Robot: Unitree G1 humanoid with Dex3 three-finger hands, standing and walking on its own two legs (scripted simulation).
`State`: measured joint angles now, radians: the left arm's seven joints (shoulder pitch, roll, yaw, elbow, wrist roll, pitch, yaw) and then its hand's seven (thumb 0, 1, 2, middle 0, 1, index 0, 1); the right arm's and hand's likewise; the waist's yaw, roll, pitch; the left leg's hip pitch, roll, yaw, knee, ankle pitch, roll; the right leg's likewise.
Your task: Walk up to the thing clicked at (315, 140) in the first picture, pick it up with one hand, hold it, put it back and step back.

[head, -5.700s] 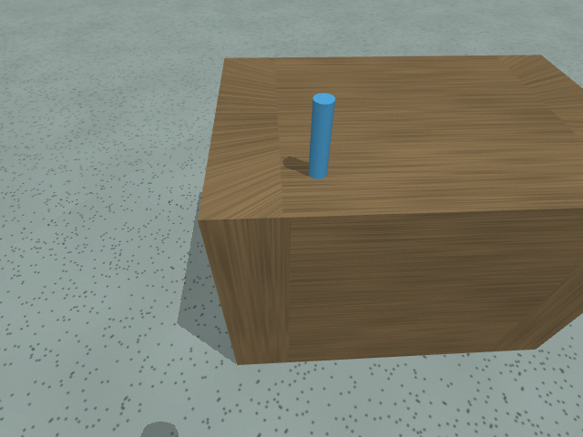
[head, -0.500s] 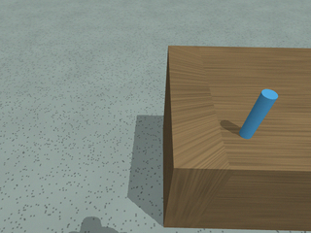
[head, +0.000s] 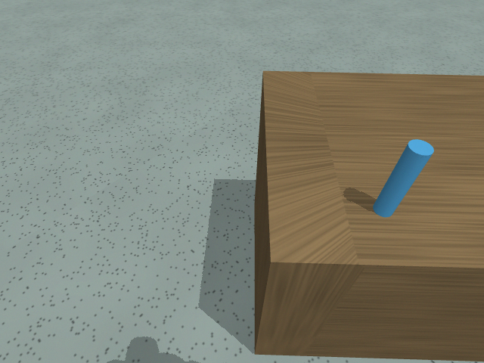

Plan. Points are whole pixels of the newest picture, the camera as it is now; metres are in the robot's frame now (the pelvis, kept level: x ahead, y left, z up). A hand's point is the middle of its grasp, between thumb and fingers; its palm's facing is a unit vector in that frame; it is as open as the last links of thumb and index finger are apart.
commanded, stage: stand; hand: right
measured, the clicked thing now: (399, 182) +0.44 -0.28 +0.06
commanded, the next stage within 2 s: rise first in 0.14 s
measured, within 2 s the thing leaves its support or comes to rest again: neither
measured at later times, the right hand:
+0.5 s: hand out of the picture +0.17 -0.25 -0.13, palm faces +0.17 +0.93 -0.32, open 11.6 cm
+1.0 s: hand (429, 334) +0.19 -0.27 +0.00, palm faces +0.30 +0.88 -0.37, open 17.3 cm
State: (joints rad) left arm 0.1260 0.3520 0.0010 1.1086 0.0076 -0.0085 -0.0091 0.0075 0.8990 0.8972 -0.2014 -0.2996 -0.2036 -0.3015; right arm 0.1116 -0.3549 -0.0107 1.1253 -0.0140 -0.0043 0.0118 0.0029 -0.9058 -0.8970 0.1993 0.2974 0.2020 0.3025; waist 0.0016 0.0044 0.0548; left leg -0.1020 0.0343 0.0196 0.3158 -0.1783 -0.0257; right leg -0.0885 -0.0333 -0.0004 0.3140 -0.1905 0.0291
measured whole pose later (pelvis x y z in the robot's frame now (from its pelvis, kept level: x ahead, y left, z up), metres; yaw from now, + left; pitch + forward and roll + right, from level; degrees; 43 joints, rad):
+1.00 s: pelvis +0.01 +0.00 +0.00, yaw +0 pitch -2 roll +0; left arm 0.23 0.23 0.12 0.65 -0.03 -0.08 0.05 0.00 -0.49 0.01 -0.07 -0.04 -0.07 -0.04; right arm 0.38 -0.30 -0.22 0.18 0.04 -0.09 -0.05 -0.01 0.49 -0.05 0.05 0.05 0.05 0.06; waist -0.03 -0.03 0.01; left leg -0.13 0.04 0.03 0.39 -0.23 -0.02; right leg -0.12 -0.03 0.01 0.39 -0.24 0.03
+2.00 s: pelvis -0.02 +0.00 +0.00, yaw -1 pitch -4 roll +0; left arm 0.22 0.22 0.18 0.68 -0.02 -0.13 0.03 -0.01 -0.56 0.05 -0.06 -0.04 -0.05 -0.05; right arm 0.44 -0.34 -0.34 -0.17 0.04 -0.29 -0.01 -0.01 0.52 -0.04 0.05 0.05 0.06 0.06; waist -0.05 -0.05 0.06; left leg -0.12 0.04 0.03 0.39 -0.20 -0.02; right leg -0.11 -0.03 0.01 0.39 -0.21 0.03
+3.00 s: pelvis -0.01 -0.01 -0.01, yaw -1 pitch +1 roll +1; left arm 0.21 0.24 -0.01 0.73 -0.02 -0.18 0.18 -0.01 -0.54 0.05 -0.06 -0.05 -0.07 -0.05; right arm -0.21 -0.64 -0.67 0.64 0.29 -0.11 0.52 -0.02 0.56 -0.08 0.01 0.06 0.03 0.07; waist -0.02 0.00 -0.02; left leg -0.24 0.04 0.04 0.45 -0.22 -0.03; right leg -0.26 -0.02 0.02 0.48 -0.25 0.02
